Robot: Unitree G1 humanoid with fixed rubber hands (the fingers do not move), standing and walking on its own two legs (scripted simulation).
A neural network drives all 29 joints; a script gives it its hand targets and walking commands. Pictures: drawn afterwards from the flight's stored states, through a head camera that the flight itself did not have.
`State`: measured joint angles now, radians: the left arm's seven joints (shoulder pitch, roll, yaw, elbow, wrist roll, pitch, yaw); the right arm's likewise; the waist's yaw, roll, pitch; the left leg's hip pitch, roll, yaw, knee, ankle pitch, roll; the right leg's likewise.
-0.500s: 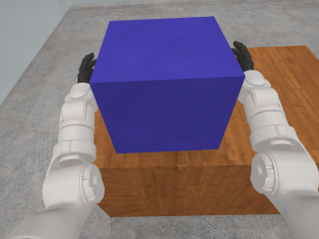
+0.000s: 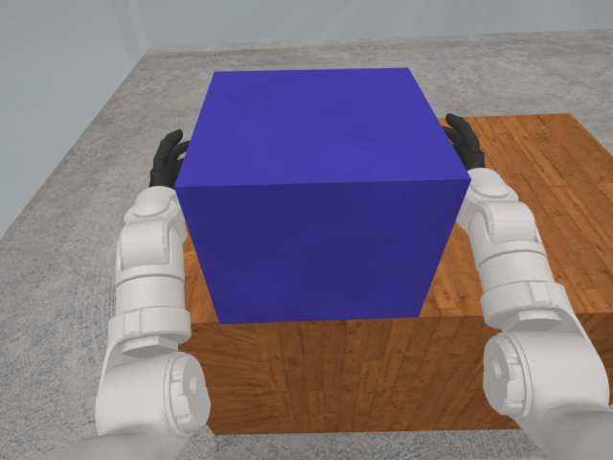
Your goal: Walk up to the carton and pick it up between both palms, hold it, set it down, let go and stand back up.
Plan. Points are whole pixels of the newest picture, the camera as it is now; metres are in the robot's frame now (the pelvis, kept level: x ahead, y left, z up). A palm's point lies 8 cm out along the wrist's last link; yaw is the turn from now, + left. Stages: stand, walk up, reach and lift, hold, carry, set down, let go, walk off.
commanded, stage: reach and lift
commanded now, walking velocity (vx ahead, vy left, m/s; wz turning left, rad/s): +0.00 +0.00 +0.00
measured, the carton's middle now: (315, 193) +0.45 -0.02 +0.12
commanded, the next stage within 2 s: hold in 1.16 s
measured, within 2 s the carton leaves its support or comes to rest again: neither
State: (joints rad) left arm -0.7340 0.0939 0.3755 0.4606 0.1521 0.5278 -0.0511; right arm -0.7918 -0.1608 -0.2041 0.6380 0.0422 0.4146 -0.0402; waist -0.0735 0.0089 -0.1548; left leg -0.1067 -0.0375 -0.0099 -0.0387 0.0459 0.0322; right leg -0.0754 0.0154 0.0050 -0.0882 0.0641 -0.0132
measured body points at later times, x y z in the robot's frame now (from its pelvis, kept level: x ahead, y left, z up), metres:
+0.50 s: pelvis +0.00 +0.00 +0.00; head -0.02 +0.00 +0.45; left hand +0.38 +0.17 +0.18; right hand +0.38 -0.21 +0.17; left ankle +0.01 +0.10 -0.76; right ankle +0.00 -0.11 -0.76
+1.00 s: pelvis +0.02 -0.01 +0.00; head +0.00 -0.01 +0.45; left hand +0.38 +0.18 +0.18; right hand +0.38 -0.21 +0.17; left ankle +0.01 +0.10 -0.76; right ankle +0.00 -0.11 -0.76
